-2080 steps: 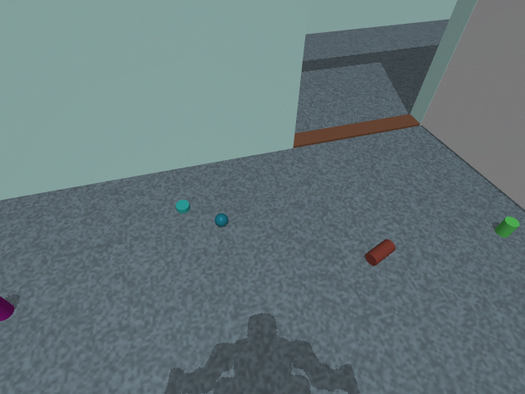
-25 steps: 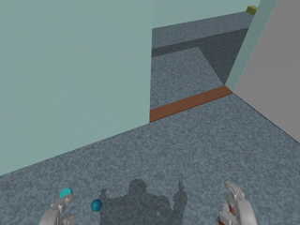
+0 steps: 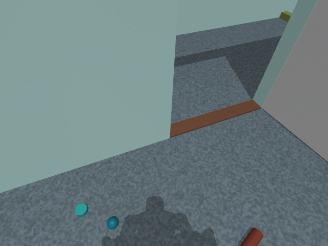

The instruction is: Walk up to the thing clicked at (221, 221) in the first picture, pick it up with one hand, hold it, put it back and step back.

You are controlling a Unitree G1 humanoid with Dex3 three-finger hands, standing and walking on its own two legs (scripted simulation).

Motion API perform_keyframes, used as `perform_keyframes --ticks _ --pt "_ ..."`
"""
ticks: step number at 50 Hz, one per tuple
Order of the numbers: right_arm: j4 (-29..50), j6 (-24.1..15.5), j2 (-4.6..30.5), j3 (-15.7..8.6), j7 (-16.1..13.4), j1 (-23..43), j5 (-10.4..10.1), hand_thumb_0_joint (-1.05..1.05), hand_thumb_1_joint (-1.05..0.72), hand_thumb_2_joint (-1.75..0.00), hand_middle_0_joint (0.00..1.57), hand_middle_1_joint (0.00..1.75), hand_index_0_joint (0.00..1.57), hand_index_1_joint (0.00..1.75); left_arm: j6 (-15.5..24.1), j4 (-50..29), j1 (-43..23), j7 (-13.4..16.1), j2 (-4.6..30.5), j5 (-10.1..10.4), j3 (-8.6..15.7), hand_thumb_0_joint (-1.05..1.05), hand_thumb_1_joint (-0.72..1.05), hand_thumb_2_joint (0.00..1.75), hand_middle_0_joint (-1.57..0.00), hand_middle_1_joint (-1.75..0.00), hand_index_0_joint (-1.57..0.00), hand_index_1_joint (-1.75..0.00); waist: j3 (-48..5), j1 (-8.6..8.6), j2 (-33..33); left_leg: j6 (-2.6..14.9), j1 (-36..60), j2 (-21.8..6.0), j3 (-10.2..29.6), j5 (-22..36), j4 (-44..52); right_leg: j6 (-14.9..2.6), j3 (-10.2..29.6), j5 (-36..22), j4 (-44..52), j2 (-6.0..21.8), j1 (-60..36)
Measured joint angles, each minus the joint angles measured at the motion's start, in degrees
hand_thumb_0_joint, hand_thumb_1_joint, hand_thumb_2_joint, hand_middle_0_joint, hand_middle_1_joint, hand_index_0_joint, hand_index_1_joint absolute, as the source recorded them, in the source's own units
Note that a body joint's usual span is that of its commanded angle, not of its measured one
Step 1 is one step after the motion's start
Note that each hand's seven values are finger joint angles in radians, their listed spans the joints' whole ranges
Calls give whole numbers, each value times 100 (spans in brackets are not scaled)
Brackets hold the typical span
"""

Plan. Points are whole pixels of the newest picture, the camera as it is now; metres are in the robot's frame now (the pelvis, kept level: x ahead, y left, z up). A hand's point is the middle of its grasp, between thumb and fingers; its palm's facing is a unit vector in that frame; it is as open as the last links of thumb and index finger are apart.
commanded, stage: stand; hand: left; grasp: from above
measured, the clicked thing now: (112, 222) +0.38 +0.28 -0.74
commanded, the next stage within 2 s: none
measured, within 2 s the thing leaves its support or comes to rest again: neither
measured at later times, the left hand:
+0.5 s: hand out of the picture +0.04 +0.23 -0.15, palm faces +0.02 -0.94 -0.34, open 7.4 cm
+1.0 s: hand out of the picture +0.06 +0.23 -0.15, palm faces +0.00 -0.95 -0.32, open 7.4 cm
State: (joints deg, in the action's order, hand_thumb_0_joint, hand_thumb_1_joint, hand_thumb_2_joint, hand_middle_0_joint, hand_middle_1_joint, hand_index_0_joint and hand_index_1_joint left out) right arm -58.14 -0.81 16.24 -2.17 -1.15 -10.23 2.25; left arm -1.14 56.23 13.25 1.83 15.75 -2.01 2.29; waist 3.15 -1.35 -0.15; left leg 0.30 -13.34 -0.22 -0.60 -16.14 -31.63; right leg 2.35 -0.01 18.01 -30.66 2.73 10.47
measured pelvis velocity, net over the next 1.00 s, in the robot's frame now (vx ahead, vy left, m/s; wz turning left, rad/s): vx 0.00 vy -0.01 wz -0.01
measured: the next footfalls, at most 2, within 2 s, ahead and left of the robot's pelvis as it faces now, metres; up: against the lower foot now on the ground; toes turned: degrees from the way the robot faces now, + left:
none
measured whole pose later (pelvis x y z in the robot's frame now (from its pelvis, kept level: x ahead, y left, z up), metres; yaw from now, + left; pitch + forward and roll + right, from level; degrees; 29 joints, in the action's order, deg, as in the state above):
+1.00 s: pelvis +0.00 -0.01 +0.01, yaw -1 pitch -3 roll +0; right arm -66.0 -0.7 17.5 -0.4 -0.4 -7.3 1.1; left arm 0.2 66.4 7.2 0.6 17.1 -1.3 1.6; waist 3.6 -0.3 -0.5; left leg -0.7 -7.2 -1.3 -1.0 -10.0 -20.2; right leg 1.5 0.2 11.7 -19.5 1.6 4.7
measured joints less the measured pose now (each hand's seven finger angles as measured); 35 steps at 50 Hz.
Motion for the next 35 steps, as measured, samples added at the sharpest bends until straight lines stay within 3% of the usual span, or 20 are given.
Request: perform_keyframes --ticks 13,35 --pt "-537 58 -13 28 15 117 -59 1 -90 -90 21 30 21 30 66 690 -297 -25 29 -5 -34 1 90 89 -20 -30 -20 -30 5 35 -38 -36 520 -2 10 469 804 -20 -27 -438 743 -10 -491" --pt "-762 42 150 107 69 199 -94 1 -91 -90 20 30 21 30 136 982 -495 -89 139 43 -47 1 90 89 -20 -30 -20 -30 50 94 -55 -103 594 -107 7 634 1073 -82 -23 -647 1075 -118 -578"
